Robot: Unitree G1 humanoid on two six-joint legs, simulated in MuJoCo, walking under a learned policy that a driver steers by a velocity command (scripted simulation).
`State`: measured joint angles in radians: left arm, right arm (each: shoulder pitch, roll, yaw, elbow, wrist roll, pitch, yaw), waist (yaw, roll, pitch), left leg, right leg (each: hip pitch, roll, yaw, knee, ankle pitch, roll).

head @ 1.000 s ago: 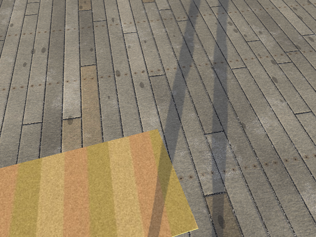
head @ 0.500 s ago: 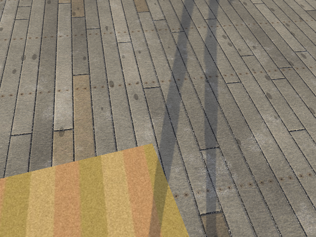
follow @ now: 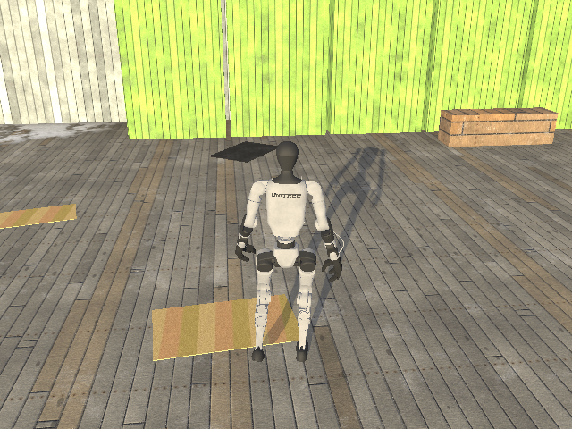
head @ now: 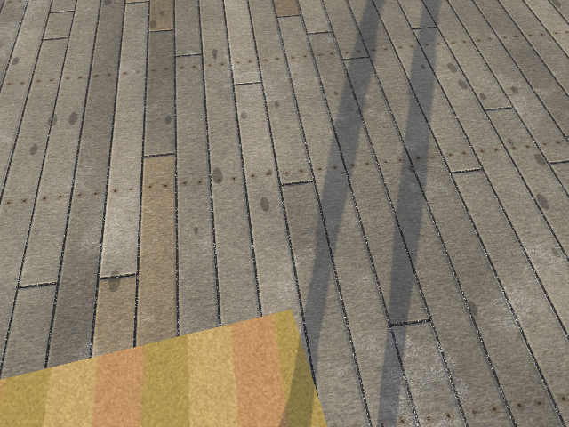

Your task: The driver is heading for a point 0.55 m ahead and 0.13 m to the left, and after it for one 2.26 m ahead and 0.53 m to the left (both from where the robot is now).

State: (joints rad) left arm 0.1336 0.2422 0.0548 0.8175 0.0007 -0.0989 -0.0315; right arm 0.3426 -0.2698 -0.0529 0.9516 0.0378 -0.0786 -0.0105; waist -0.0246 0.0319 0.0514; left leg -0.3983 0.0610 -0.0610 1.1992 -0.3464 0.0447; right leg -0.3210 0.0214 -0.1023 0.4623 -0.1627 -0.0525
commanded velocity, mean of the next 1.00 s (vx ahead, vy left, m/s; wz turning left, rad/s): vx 0.50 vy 0.00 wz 0.39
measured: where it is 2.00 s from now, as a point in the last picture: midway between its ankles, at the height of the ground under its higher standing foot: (209, 227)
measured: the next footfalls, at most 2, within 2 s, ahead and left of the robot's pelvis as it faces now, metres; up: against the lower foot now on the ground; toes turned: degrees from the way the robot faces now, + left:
left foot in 0.42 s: +0.38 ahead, +0.17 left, +0.00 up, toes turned +16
right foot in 0.92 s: +0.73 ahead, +0.08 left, +0.00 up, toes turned +24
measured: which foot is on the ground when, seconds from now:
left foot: up 0.00-0.40, down 0.42-0.92, up 0.94-1.00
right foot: down 0.00-0.40, up 0.42-0.90, down 0.92-1.00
